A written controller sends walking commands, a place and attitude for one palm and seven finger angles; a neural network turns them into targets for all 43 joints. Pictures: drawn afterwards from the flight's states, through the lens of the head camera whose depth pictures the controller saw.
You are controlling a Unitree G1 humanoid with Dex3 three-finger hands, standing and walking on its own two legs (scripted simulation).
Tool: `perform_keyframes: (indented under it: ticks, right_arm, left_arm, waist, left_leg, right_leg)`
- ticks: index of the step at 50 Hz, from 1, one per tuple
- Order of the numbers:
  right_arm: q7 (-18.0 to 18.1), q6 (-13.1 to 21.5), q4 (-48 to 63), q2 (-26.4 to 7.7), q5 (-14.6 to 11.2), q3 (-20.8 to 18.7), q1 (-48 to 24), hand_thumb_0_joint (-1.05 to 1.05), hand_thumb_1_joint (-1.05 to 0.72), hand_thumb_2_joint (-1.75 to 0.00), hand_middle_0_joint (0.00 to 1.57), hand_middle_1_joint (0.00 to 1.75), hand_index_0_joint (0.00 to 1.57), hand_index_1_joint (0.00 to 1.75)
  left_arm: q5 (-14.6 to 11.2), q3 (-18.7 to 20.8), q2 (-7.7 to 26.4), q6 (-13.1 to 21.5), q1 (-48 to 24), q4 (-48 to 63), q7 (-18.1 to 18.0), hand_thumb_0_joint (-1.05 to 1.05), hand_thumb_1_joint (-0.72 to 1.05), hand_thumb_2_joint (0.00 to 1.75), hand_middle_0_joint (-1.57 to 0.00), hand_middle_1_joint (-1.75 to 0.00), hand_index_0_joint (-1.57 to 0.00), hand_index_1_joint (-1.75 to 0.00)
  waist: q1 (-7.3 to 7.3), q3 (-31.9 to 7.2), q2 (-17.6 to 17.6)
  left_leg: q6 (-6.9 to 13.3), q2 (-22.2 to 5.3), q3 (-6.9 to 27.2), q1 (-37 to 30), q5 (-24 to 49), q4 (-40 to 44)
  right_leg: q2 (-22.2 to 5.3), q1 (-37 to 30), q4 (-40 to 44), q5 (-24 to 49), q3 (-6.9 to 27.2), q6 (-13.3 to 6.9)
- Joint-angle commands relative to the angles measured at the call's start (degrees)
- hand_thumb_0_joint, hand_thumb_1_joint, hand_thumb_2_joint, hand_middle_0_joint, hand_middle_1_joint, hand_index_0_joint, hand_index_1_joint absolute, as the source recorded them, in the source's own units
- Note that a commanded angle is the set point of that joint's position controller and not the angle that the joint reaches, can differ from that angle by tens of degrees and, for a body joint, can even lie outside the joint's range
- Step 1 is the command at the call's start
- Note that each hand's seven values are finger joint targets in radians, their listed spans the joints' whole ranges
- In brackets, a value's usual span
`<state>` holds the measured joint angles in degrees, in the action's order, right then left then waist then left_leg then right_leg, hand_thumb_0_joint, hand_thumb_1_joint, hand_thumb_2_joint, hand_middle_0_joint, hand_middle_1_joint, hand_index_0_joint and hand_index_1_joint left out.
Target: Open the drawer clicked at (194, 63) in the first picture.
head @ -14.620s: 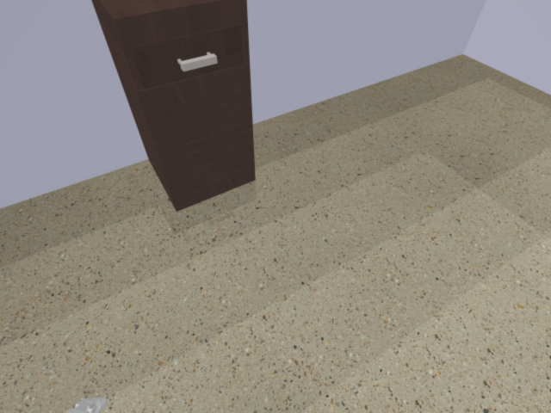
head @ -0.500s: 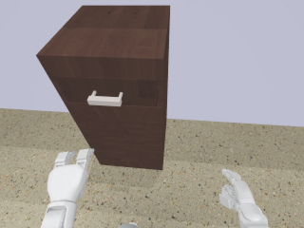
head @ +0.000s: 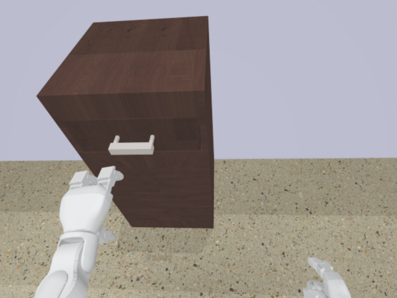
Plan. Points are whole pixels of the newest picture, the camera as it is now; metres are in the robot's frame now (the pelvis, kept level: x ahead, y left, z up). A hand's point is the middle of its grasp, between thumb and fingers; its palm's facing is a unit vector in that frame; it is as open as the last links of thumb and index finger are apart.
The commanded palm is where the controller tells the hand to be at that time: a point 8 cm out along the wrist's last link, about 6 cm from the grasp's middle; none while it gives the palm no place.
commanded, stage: raise the hand with hooked fingers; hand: left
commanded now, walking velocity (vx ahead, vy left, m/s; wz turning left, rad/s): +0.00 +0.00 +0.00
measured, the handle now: (133, 143) +0.52 +0.26 -0.04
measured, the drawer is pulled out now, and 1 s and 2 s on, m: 0.00 0.00 0.00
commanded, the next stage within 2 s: move the hooked fingers above the handle in 0.82 s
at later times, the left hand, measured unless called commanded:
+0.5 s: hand (84, 173) +0.32 +0.26 +0.10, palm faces +0.05 -0.07 -1.00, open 13.9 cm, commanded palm +0.28 +0.26 +0.14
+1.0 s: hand (87, 178) +0.31 +0.26 +0.08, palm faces +0.03 -0.09 -1.00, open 13.9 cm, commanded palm +0.29 +0.26 +0.14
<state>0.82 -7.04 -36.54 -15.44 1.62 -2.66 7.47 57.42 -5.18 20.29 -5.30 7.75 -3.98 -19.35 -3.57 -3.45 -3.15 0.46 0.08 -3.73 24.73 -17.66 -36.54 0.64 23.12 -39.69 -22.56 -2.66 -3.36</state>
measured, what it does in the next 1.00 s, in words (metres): stands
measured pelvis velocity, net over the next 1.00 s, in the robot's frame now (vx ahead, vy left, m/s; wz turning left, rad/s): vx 0.01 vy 0.02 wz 0.01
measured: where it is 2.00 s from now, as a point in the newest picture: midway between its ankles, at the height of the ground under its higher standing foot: outside the picture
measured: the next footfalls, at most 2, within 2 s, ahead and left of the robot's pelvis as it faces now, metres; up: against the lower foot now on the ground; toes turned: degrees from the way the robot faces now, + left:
none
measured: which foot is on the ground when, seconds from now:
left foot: down 0.00-1.00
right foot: down 0.00-1.00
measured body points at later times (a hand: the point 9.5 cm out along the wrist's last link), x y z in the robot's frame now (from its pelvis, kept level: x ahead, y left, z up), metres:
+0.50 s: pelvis +0.01 +0.02 +0.01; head +0.03 -0.02 +0.46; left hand +0.31 +0.27 +0.15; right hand +0.22 -0.19 -0.10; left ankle +0.01 +0.12 -0.72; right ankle -0.03 -0.08 -0.72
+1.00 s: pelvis +0.01 +0.02 +0.01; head +0.03 -0.02 +0.46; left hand +0.30 +0.26 +0.14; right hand +0.20 -0.21 -0.11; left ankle +0.01 +0.12 -0.72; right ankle -0.03 -0.08 -0.72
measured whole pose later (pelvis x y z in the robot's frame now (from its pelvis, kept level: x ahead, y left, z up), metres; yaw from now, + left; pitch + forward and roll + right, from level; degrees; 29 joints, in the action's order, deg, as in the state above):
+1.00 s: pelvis +0.01 +0.02 +0.01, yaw +1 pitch +4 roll +1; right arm 0.8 -8.5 -36.1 -14.6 -0.7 -0.6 7.0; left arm 53.3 -4.5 25.7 -4.2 -4.8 -6.1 -7.0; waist -4.1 -1.6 -4.2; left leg 1.8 1.3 -3.0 18.5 -14.6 -29.1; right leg -0.1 15.8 -30.7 -18.8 -3.2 -1.8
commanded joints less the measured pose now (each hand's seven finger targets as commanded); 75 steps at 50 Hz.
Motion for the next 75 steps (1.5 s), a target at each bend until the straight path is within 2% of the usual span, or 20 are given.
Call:
perform_keyframes:
  ticks: [1,6,8,12,20,24,26,33,38,43,47,49,54,56,58,60,66,69,73,75]
  right_arm:
    - [0.46,3.01,10.07,-3.96,-0.92,-0.64,-8.80,0.00,-0.90,-0.90,0.20,0.30,0.20,0.30]
    - [0.49,2.27,10.16,-3.85,-1.39,0.11,-9.07,0.00,-0.90,-0.90,0.20,0.30,0.20,0.30]
    - [0.67,2.06,10.15,-3.81,-1.50,0.33,-9.18,0.00,-0.90,-0.90,0.20,0.30,0.20,0.30]
    - [0.76,1.72,9.95,-3.75,-1.63,0.75,-9.24,0.00,-0.90,-0.90,0.20,0.30,0.20,0.30]
    - [0.98,1.23,9.46,-4.08,-2.06,1.11,-8.76,0.00,-0.90,-0.90,0.20,0.30,0.20,0.30]
    - [0.61,0.87,9.60,-4.53,-2.34,0.89,-7.71,0.00,-0.90,-0.90,0.20,0.30,0.20,0.30]
    - [0.35,0.74,10.05,-4.70,-2.29,0.80,-7.54,0.00,-0.90,-0.90,0.20,0.30,0.20,0.30]
    - [0.04,1.50,9.65,-4.84,-1.87,0.08,-6.54,0.00,-0.90,-0.90,0.20,0.30,0.20,0.30]
    - [0.04,1.56,8.83,-4.86,-2.39,-0.28,-6.10,0.00,-0.90,-0.90,0.20,0.30,0.20,0.30]
    - [0.23,1.33,9.03,-5.07,-2.52,-0.22,-6.70,0.00,-0.90,-0.90,0.20,0.30,0.20,0.30]
    - [0.40,1.25,9.14,-4.96,-2.54,0.07,-6.88,0.00,-0.90,-0.90,0.20,0.30,0.20,0.30]
    - [0.66,1.08,8.54,-5.14,-2.60,0.22,-6.28,0.00,-0.90,-0.90,0.20,0.30,0.20,0.30]
    - [1.07,1.30,8.10,-4.98,-2.53,0.07,-5.36,0.00,-0.90,-0.90,0.20,0.30,0.20,0.30]
    - [1.10,1.46,8.03,-4.58,-2.72,-0.10,-5.10,0.00,-0.90,-0.90,0.20,0.30,0.20,0.30]
    - [1.26,1.51,7.45,-4.84,-2.68,-0.17,-4.31,0.00,-0.90,-0.90,0.20,0.30,0.20,0.30]
    - [1.22,1.54,7.59,-4.89,-2.67,-0.34,-3.85,0.00,-0.90,-0.90,0.20,0.30,0.20,0.30]
    - [1.40,1.17,7.24,-5.22,-2.88,-0.72,-2.21,0.00,-0.90,-0.90,0.20,0.30,0.20,0.30]
    - [1.58,0.91,6.85,-5.67,-2.74,-1.06,-1.26,0.00,-0.90,-0.90,0.20,0.30,0.20,0.30]
    - [1.42,0.94,6.78,-5.53,-2.87,-1.77,0.28,0.00,-0.90,-0.90,0.20,0.30,0.20,0.30]
    - [1.41,0.89,6.63,-5.92,-2.90,-1.83,0.91,0.00,-0.90,-0.90,0.20,0.30,0.20,0.30]
  left_arm:
    - [-0.11,5.18,10.04,-0.68,-13.09,12.38,0.56,0.00,-0.38,0.35,-0.29,-1.12,-0.29,-1.12]
    - [-0.49,5.69,11.33,-1.58,-15.92,11.56,3.65,0.00,-0.50,0.30,-0.30,-1.20,-0.30,-1.20]
    - [-0.63,5.60,11.87,-1.88,-18.30,11.04,4.90,0.00,-0.50,0.30,-0.30,-1.20,-0.30,-1.20]
    - [-0.75,5.83,13.39,-1.44,-23.46,11.46,6.95,0.00,-0.50,0.30,-0.30,-1.20,-0.30,-1.20]
    - [-2.36,7.01,16.35,-0.24,-30.40,9.83,10.98,0.00,-0.50,0.30,-0.30,-1.20,-0.30,-1.20]
    - [-4.09,7.06,15.22,0.08,-25.32,5.60,13.56,0.00,-0.50,0.30,-0.30,-1.20,-0.30,-1.20]
    - [-4.29,6.88,15.36,1.08,-25.32,7.87,14.25,0.00,-0.50,0.30,-0.30,-1.20,-0.30,-1.20]
    - [-3.33,10.48,18.11,4.94,-26.71,13.06,10.49,0.00,-0.50,0.30,-0.30,-1.20,-0.30,-1.20]
    - [-3.20,9.58,17.22,3.20,-27.37,10.64,8.08,0.00,-0.50,0.30,-0.30,-1.20,-0.30,-1.20]
    - [-3.55,7.75,16.41,1.40,-26.65,10.52,9.21,0.00,-0.50,0.30,-0.30,-1.20,-0.30,-1.20]
    - [-3.82,6.86,15.70,1.51,-26.00,9.34,10.54,0.00,-0.50,0.30,-0.30,-1.20,-0.30,-1.20]
    - [-3.59,7.19,16.29,1.79,-28.80,7.30,10.80,0.00,-0.50,0.30,-0.30,-1.20,-0.30,-1.20]
    - [-2.43,8.38,17.98,3.55,-33.57,4.81,9.71,0.00,-0.50,0.30,-0.30,-1.20,-0.30,-1.20]
    - [-2.42,6.68,15.80,3.78,-33.83,2.55,9.33,0.00,-0.50,0.30,-0.30,-1.20,-0.30,-1.20]
    - [-2.07,7.07,16.89,3.98,-37.35,0.71,8.89,0.00,-0.50,0.30,-0.30,-1.20,-0.30,-1.20]
    - [-1.71,5.85,16.07,4.23,-39.62,0.32,8.60,0.00,-0.50,0.30,-0.30,-1.20,-0.30,-1.20]
    - [-1.65,5.77,16.17,4.19,-41.42,-5.77,8.27,0.00,-0.50,0.30,-0.30,-1.20,-0.30,-1.20]
    - [-1.16,8.26,19.03,4.66,-42.91,-7.75,7.85,0.00,-0.50,0.30,-0.30,-1.20,-0.30,-1.20]
    - [-1.39,7.16,17.04,5.68,-42.58,-8.83,7.27,0.00,-0.50,0.30,-0.30,-1.20,-0.30,-1.20]
    - [-1.56,8.72,18.51,5.87,-41.93,-10.61,7.15,0.00,-0.50,0.30,-0.30,-1.20,-0.30,-1.20]
  waist:
    - [-0.68,-12.97,4.09]
    - [-0.94,-11.50,2.76]
    - [-0.79,-11.28,3.67]
    - [-0.60,-11.83,1.19]
    - [-0.21,-12.93,1.24]
    - [-0.67,-10.70,4.59]
    - [-0.77,-11.24,3.76]
    - [-1.22,-15.01,1.07]
    - [-0.79,-14.24,0.61]
    - [-0.46,-14.58,1.52]
    - [-0.27,-12.42,2.13]
    - [0.43,-11.13,4.01]
    - [0.29,-13.13,2.34]
    - [0.49,-12.50,1.57]
    - [0.95,-13.34,2.81]
    - [1.08,-14.90,1.48]
    - [1.37,-15.08,2.89]
    - [1.14,-16.87,3.07]
    - [1.48,-18.41,2.14]
    - [1.38,-18.12,4.08]
  left_leg:
    - [2.05,2.24,2.32,-9.10,15.20,4.08]
    - [1.82,2.10,2.55,-11.08,17.76,5.86]
    - [1.90,2.07,2.42,-11.76,17.50,6.49]
    - [1.76,1.94,2.88,-13.92,19.06,7.38]
    - [1.71,1.86,3.45,-15.76,21.17,8.60]
    - [1.69,1.90,3.20,-14.02,21.89,9.17]
    - [1.84,1.87,3.20,-14.40,22.25,9.17]
    - [1.68,1.63,3.81,-15.71,24.70,8.23]
    - [1.58,1.51,3.65,-15.54,22.79,8.38]
    - [1.75,1.56,3.67,-15.68,22.03,8.76]
    - [1.94,1.67,3.39,-14.93,20.71,8.92]
    - [1.90,1.61,3.31,-13.94,18.94,8.96]
    - [1.89,1.99,3.14,-13.53,18.26,8.11]
    - [2.02,1.98,2.94,-13.45,17.79,7.69]
    - [2.04,1.96,2.93,-13.08,17.67,7.28]
    - [2.06,2.12,3.10,-13.02,17.96,6.80]
    - [2.30,2.33,2.70,-10.56,17.58,5.86]
    - [2.38,2.47,2.51,-9.68,18.88,5.15]
    - [2.49,2.34,2.14,-9.86,21.10,4.03]
    - [2.57,2.45,2.14,-8.13,20.84,3.94]
  right_leg:
    - [-0.29,-7.19,7.83,22.56,5.05,1.42]
    - [-0.03,-8.73,8.87,23.84,3.98,1.24]
    - [0.06,-9.23,9.81,23.34,3.86,1.40]
    - [0.17,-9.89,10.54,23.41,3.47,1.12]
    - [0.16,-11.84,11.89,24.60,2.78,1.17]
    - [0.26,-12.89,12.60,25.92,2.51,1.34]
    - [0.20,-12.80,12.57,26.09,2.49,1.35]
    - [0.22,-12.07,11.45,26.43,2.69,1.07]
    - [0.39,-10.44,11.61,23.81,2.25,1.03]
    - [0.30,-11.07,11.91,23.41,2.33,1.26]
    - [0.33,-10.44,12.33,22.77,2.38,1.35]
    - [0.51,-9.50,12.72,21.13,2.36,1.38]
    - [0.49,-9.30,12.06,20.65,2.75,1.20]
    - [0.51,-7.88,11.87,20.27,2.61,1.22]
    - [0.55,-7.46,11.49,20.54,2.51,1.27]
    - [0.46,-7.39,10.93,20.71,2.65,1.19]
    - [0.42,-7.39,10.25,22.20,2.89,1.34]
    - [0.47,-8.56,9.58,24.40,3.35,1.33]
    - [0.45,-8.16,8.55,27.57,3.34,1.38]
    - [0.39,-9.15,8.34,28.94,3.58,1.55]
